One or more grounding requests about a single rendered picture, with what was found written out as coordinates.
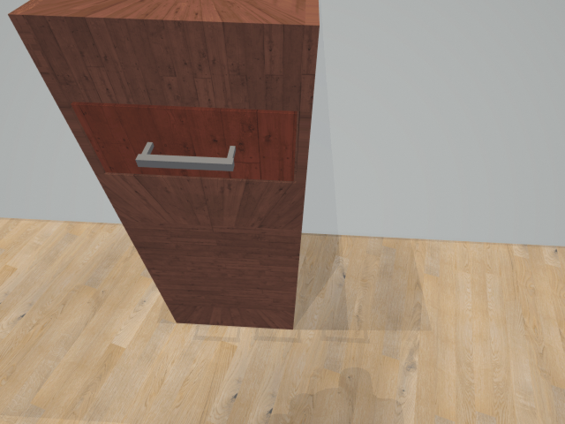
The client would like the drawer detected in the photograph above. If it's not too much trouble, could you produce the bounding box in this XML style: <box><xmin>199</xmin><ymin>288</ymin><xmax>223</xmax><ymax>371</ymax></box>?
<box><xmin>71</xmin><ymin>102</ymin><xmax>298</xmax><ymax>181</ymax></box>

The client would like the cabinet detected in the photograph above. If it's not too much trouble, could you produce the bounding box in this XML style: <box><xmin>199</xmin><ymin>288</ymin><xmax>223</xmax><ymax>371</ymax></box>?
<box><xmin>8</xmin><ymin>0</ymin><xmax>320</xmax><ymax>329</ymax></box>

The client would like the handle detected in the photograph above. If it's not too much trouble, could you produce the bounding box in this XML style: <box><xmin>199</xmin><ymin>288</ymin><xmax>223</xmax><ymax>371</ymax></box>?
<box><xmin>135</xmin><ymin>142</ymin><xmax>236</xmax><ymax>171</ymax></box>

